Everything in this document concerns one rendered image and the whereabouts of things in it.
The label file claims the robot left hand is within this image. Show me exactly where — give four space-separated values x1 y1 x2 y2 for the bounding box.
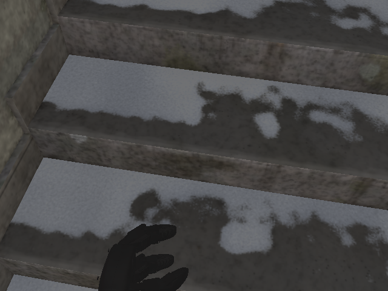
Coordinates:
97 224 189 291

